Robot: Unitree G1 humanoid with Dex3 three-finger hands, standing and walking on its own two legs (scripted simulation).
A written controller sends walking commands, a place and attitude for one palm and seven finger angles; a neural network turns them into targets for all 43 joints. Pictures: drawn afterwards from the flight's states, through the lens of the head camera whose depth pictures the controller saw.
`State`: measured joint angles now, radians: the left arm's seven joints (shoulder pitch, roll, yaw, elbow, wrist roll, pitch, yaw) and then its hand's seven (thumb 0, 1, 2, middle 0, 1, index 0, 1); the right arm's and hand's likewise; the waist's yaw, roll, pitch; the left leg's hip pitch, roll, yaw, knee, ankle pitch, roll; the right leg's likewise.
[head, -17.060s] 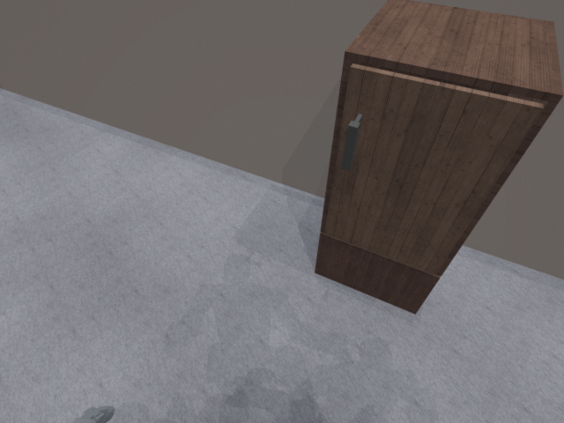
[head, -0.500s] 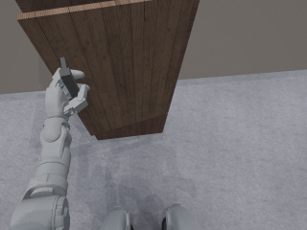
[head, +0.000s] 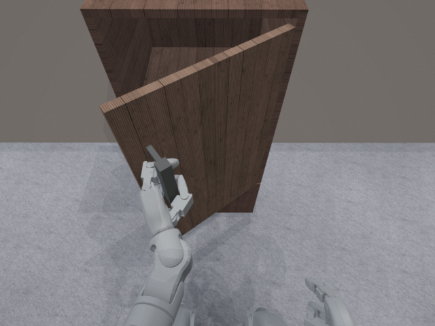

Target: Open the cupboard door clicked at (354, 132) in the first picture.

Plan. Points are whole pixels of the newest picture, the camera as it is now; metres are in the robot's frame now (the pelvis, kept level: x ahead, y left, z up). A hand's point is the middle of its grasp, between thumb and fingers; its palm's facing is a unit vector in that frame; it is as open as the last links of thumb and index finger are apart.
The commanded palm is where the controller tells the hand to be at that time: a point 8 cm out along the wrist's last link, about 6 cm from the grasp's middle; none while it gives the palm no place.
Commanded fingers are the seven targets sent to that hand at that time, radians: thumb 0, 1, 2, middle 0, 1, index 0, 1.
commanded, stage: pull the door open along its arc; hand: left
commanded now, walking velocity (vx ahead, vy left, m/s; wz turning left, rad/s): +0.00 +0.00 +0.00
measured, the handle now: (162, 175) +0.38 +0.13 +0.04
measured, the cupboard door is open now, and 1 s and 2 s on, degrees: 37 45 48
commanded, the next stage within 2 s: open thumb and fingers to let go in 0.14 s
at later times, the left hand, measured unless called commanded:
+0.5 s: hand (203, 212) +0.31 +0.04 +0.03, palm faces +0.41 -0.91 -0.04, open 7.3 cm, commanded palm +0.26 +0.09 +0.03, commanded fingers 0.00 -0.08 0.48 -0.33 -1.25 -0.33 -1.25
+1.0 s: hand (203, 212) +0.31 +0.04 +0.03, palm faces +0.35 -0.93 -0.04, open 14.8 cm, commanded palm +0.26 +0.08 +0.03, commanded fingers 0.00 -0.50 0.30 -0.16 -0.35 -0.16 -0.35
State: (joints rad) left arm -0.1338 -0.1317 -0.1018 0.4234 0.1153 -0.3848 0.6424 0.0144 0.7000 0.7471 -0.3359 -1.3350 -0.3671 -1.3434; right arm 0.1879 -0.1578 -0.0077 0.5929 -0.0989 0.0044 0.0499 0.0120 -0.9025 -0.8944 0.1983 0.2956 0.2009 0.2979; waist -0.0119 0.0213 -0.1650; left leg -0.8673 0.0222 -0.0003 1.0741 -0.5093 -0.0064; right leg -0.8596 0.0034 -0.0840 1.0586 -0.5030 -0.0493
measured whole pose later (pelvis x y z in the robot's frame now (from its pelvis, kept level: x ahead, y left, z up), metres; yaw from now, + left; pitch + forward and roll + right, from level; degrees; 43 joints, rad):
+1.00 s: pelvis -0.02 -0.02 +0.00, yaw +1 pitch +16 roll +0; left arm -0.07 -0.12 -0.21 0.37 0.11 -0.33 0.64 -0.01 -0.48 0.31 -0.25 -0.81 -0.27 -0.81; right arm 0.20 -0.17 -0.01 0.61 -0.09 -0.06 0.03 0.02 -0.90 -0.89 0.20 0.30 0.20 0.30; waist -0.02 0.03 -0.17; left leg -0.87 0.02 -0.02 1.08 -0.49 -0.03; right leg -0.86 0.00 -0.10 1.08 -0.50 -0.07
